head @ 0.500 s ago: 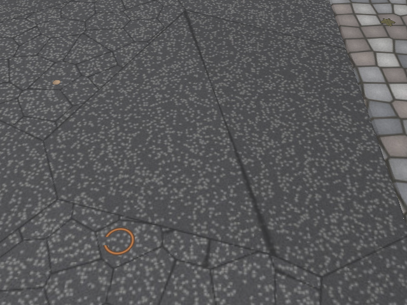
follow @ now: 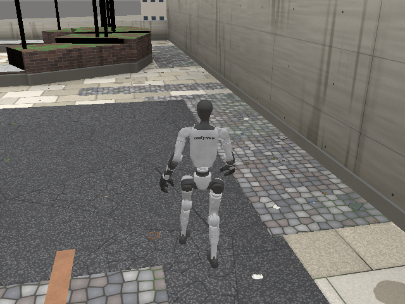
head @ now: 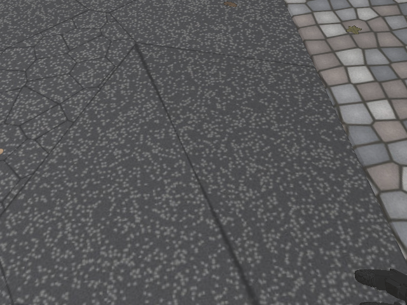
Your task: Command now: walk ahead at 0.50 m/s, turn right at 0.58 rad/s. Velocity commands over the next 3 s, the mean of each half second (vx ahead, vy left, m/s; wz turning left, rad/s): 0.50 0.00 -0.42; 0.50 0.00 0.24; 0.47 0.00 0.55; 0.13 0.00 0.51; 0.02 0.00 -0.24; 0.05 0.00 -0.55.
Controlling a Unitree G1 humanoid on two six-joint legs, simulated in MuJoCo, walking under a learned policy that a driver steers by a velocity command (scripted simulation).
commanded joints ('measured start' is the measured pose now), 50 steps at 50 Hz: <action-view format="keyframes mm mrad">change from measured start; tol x32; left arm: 1 20 158 45 -40 -1 1 11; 25 -363 54 -11 -196 6 -33 -54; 30 92 290 71 -89 35 -24 -25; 50 -23 155 50 58 15 -42 0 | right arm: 1 -69 -118 -39 -84 8 -30 8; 6 353 -237 -91 1 -6 -23 -4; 30 423 -15 8 112 7 17 -7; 50 -33 -40 -16 -27 21 57 44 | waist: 1 -26 -152 -28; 6 -139 292 -384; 24 -163 37 27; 30 6 -315 -388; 50 -10 -72 76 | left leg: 1 113 -35 10 -52 -59 32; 4 545 71 -45 -77 -87 140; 6 984 407 -712 -185 -433 338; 12 460 208 -168 -329 -206 244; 28 535 173 117 -24 372 168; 30 -39 -48 128 617 -569 66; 32 -193 21 -7 754 -546 84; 50 -117 63 119 115 -57 101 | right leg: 1 -3 -255 235 -7 287 -104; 8 -680 -140 -24 927 -132 79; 26 -410 -160 -197 149 199 32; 28 -61 -114 -231 86 231 -18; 30 518 -539 412 23 101 -233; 38 -45 -385 -69 -245 304 -126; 50 176 -410 -352 -208 502 -61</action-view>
